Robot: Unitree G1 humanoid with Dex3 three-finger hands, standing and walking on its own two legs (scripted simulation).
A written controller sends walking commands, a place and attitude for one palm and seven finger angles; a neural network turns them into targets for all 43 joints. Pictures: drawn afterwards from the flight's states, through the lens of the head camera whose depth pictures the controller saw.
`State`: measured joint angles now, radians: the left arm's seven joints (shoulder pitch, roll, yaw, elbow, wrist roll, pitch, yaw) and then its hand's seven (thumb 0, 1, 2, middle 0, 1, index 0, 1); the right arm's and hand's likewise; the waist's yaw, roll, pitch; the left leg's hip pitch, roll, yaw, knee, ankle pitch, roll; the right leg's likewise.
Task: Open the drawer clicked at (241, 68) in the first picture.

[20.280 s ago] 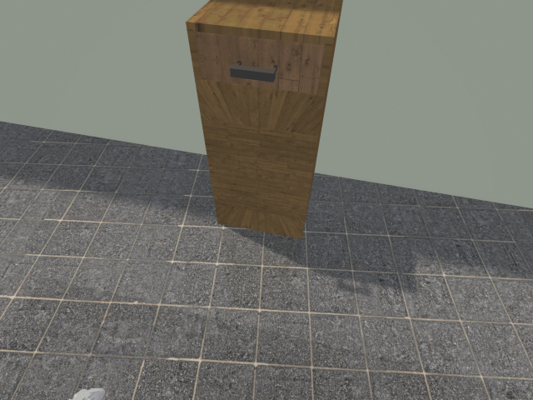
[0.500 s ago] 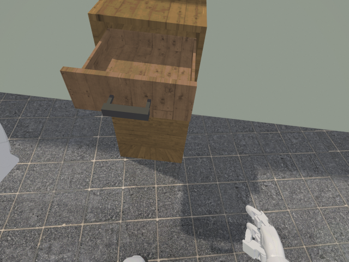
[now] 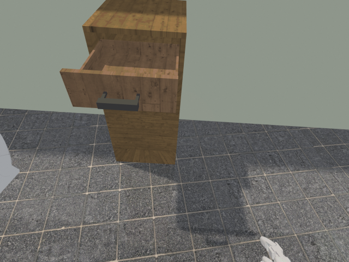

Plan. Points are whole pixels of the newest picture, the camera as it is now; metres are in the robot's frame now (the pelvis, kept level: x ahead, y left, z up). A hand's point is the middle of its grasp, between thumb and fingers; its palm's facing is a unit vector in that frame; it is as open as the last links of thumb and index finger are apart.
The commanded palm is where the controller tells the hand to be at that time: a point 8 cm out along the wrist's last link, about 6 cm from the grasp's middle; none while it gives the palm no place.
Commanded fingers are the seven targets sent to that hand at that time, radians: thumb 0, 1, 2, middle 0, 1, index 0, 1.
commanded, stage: stop stepping back and stand still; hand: left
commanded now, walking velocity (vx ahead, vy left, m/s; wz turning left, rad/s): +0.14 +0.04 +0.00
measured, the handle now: (119, 100) +0.58 +0.19 +0.05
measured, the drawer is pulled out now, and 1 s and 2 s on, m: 0.30 0.30 0.30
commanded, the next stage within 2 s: let the arm hang, fingers relaxed in 0.20 s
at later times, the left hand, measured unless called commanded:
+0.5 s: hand (74, 260) +0.16 +0.24 -0.10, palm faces +0.02 -0.93 -0.36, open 7.4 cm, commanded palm none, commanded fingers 0.00 0.90 0.90 -0.20 -0.30 -0.20 -0.30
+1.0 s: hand out of the picture -0.03 +0.24 -0.16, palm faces +0.02 -0.95 -0.30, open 7.4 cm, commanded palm none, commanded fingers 0.00 0.90 0.90 -0.20 -0.30 -0.20 -0.30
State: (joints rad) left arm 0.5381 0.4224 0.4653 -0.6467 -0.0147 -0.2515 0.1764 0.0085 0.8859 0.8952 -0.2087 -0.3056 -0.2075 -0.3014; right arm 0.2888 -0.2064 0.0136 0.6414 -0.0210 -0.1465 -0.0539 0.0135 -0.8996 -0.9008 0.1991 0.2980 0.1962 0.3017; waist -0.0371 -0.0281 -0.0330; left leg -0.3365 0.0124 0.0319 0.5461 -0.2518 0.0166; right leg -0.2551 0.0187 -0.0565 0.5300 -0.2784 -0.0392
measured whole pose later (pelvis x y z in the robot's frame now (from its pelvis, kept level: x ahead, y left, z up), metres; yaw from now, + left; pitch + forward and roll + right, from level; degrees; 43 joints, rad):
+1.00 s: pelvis -0.01 +0.01 +0.01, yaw +1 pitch -2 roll +0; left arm 0.26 0.25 0.02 1.16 0.01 0.01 0.02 0.00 0.91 0.89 -0.20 -0.30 -0.20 -0.30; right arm 0.22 -0.22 -0.01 1.12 -0.02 0.02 -0.01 0.01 -0.90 -0.90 0.20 0.30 0.20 0.30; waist 0.00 0.03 0.09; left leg -0.21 0.00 0.03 0.39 -0.14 0.02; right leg -0.14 0.02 -0.02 0.39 -0.20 -0.02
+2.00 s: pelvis +0.02 +0.01 +0.02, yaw +1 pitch -1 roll +0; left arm 0.11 0.31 0.01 1.14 0.02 -0.02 0.01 0.00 0.90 0.89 -0.20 -0.30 -0.20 -0.30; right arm 0.08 -0.32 0.00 1.12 -0.02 0.00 0.00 0.00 -0.90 -0.90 0.20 0.30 0.20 0.30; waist -0.01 0.01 0.09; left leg -0.14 0.00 0.04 0.29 -0.13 0.01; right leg -0.07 0.02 -0.01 0.29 -0.20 -0.02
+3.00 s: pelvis +0.04 +0.00 +0.02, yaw +0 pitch -1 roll +0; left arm 0.10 0.33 0.02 1.11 0.01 -0.02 0.01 0.00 0.90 0.89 -0.20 -0.30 -0.20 -0.30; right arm 0.09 -0.33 -0.01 1.11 -0.02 0.00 -0.01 0.00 -0.90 -0.90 0.20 0.30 0.20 0.30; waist -0.02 0.00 0.08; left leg -0.10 0.02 0.05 0.29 -0.17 -0.01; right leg -0.04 0.04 0.01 0.27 -0.21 -0.04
